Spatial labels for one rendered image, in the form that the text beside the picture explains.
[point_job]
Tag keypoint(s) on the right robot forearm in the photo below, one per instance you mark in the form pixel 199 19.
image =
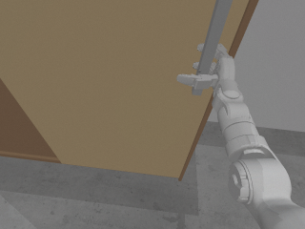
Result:
pixel 237 126

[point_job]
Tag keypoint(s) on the robot right upper arm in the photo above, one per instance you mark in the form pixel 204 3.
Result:
pixel 263 186

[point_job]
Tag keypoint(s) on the wardrobe door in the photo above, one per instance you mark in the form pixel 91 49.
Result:
pixel 97 78
pixel 17 132

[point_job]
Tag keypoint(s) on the robot right hand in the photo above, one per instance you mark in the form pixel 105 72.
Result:
pixel 224 68

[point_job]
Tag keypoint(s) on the handle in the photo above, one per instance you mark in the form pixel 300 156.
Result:
pixel 220 13

